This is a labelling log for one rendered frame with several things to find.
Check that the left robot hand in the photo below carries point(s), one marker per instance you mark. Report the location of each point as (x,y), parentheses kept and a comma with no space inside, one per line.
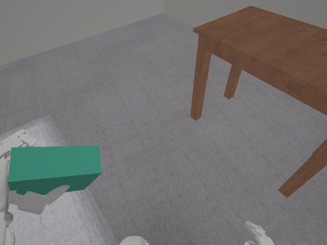
(30,202)

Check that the sponge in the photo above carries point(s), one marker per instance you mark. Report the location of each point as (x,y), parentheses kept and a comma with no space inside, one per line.
(42,169)

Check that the table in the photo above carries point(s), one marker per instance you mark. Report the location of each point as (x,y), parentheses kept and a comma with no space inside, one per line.
(286,53)

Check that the right robot hand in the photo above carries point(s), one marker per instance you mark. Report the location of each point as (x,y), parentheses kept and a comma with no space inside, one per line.
(258,234)

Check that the left robot forearm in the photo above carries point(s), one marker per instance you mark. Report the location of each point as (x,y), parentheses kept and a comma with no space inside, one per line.
(7,236)

